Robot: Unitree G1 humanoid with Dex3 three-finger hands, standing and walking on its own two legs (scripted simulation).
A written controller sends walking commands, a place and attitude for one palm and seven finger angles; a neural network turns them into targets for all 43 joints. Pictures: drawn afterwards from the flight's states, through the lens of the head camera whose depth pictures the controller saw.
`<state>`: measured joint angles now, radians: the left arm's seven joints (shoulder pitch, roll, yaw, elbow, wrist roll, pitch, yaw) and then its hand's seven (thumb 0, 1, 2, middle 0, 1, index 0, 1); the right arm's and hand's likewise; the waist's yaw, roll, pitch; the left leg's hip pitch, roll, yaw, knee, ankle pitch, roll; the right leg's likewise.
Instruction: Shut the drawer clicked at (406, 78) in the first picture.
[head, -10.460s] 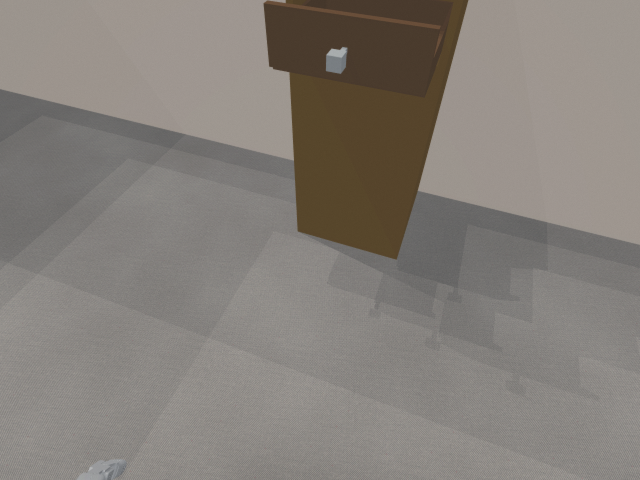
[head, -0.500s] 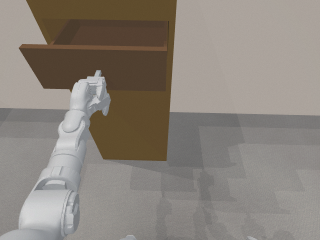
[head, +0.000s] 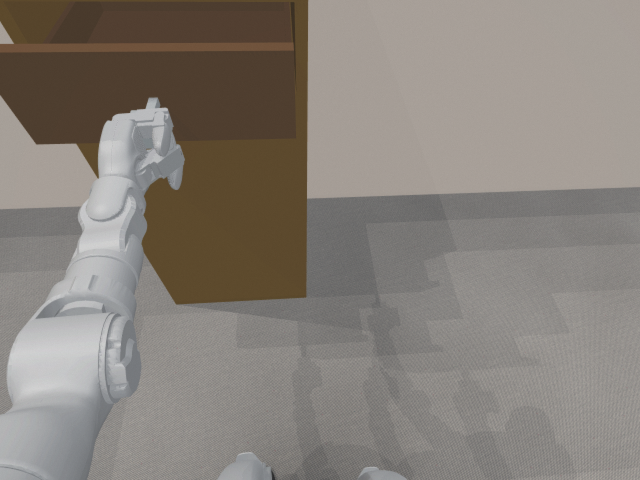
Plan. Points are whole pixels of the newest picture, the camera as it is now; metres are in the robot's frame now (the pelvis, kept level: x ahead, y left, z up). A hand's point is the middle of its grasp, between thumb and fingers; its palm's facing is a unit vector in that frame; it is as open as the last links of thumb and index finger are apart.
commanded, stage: push the drawer shut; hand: left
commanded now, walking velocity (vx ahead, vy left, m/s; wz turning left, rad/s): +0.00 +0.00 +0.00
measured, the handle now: (149, 120) +0.55 +0.20 +0.13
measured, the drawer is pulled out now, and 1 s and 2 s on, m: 0.12 0.00 0.00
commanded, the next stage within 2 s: pull the fist back off the drawer in 0.98 s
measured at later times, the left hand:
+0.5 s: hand (185, 112) +0.57 +0.15 +0.13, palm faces +0.01 -1.00 +0.01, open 3.5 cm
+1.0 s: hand (189, 92) +0.61 +0.15 +0.13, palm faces +0.02 -1.00 +0.00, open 3.6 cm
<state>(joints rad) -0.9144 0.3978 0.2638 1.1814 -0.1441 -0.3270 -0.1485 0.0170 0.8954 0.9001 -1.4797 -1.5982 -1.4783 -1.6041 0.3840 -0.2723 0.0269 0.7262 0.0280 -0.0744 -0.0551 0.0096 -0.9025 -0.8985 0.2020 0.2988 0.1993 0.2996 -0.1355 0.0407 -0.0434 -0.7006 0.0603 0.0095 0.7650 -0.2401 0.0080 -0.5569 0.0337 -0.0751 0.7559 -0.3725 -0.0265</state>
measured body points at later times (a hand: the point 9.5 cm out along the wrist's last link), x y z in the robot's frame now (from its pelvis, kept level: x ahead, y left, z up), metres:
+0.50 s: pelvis +0.02 +0.02 -0.01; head +0.12 +0.03 +0.43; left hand +0.56 +0.20 +0.13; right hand -0.03 -0.24 -0.12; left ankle +0.08 +0.12 -0.71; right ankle +0.00 -0.10 -0.71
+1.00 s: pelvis +0.02 +0.02 -0.02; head +0.16 +0.04 +0.41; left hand +0.61 +0.20 +0.14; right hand -0.06 -0.24 -0.11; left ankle +0.08 +0.12 -0.71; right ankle +0.00 -0.10 -0.71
